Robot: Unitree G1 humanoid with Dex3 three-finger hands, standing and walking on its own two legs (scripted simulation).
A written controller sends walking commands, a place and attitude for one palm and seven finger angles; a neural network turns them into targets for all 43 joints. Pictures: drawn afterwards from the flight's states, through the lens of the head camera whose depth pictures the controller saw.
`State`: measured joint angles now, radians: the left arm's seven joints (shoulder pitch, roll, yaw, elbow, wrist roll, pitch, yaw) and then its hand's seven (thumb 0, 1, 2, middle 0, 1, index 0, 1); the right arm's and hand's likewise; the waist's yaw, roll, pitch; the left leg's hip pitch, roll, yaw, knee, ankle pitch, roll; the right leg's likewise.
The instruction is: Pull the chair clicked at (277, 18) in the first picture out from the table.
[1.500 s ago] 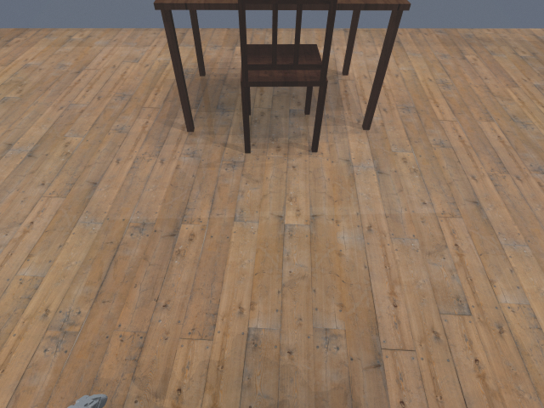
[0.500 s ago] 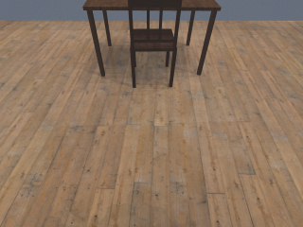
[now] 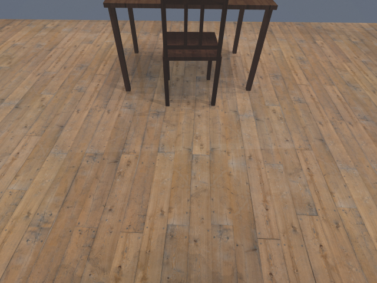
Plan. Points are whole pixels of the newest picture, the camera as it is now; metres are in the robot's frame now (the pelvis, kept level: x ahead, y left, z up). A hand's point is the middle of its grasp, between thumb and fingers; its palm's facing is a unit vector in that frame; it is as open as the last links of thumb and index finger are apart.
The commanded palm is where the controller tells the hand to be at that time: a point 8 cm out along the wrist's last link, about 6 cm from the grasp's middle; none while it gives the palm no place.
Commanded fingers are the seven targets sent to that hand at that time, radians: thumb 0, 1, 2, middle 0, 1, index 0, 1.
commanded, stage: look at it before walking up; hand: left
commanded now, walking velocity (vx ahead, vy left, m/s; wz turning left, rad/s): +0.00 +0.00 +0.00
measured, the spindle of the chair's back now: (185, 25) +1.59 +0.11 -0.12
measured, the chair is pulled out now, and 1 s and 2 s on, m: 0.00 0.00 0.00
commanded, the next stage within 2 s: walk to a spot facing it in 0.04 s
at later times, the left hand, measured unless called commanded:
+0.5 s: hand out of the picture +0.05 +0.18 -0.19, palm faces -0.09 -0.98 -0.16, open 7.4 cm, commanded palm none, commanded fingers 0.00 0.90 0.90 -0.20 -0.30 -0.20 -0.30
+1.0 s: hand (128, 254) +0.23 +0.18 -0.21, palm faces -0.09 -0.99 -0.10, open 7.4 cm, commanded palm none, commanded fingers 0.00 0.90 0.90 -0.20 -0.30 -0.20 -0.30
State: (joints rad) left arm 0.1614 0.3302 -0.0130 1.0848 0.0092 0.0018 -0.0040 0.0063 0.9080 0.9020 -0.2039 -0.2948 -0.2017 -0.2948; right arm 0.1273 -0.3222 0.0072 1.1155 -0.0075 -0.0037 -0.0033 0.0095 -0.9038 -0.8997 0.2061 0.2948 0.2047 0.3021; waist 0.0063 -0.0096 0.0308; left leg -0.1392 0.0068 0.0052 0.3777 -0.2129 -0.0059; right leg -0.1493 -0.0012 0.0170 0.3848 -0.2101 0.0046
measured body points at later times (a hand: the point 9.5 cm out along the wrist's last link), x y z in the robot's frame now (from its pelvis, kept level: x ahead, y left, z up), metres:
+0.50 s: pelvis +0.07 +0.00 -0.02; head +0.07 +0.01 +0.43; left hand +0.06 +0.24 -0.18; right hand +0.03 -0.24 -0.17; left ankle -0.01 +0.12 -0.75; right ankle +0.02 -0.11 -0.72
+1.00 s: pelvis +0.27 +0.02 -0.03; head +0.29 +0.05 +0.42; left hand +0.24 +0.24 -0.20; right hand +0.34 -0.24 -0.15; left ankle +0.38 +0.09 -0.75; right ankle +0.11 -0.11 -0.71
